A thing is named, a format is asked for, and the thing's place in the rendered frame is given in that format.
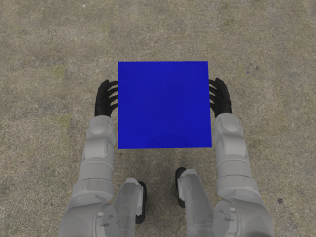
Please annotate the robot thigh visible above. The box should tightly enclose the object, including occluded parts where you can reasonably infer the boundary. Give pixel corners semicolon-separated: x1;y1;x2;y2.
112;182;144;237
177;174;216;237

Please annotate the right robot forearm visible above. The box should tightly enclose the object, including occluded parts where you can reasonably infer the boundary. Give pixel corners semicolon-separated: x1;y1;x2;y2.
212;113;274;229

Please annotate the right robot hand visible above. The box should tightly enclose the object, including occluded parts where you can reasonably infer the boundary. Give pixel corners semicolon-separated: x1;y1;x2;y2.
208;78;233;117

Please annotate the left robot forearm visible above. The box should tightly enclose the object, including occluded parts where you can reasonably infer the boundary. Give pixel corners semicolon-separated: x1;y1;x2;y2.
58;115;117;237

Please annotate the right robot thigh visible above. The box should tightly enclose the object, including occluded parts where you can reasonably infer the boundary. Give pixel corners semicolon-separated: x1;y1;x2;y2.
177;174;216;237

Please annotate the left robot upper arm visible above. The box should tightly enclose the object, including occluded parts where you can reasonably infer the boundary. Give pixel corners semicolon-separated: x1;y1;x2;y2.
59;202;119;237

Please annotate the left robot thigh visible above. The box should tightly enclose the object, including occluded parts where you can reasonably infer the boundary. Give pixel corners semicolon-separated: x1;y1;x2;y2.
112;182;144;237

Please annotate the right robot upper arm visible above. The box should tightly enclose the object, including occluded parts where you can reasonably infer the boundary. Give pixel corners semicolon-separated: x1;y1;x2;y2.
212;197;280;237

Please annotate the carton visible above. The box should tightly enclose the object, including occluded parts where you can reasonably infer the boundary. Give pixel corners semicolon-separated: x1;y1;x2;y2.
118;61;212;149

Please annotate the left robot hand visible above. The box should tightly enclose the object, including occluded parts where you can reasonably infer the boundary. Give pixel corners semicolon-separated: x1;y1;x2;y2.
94;79;119;117

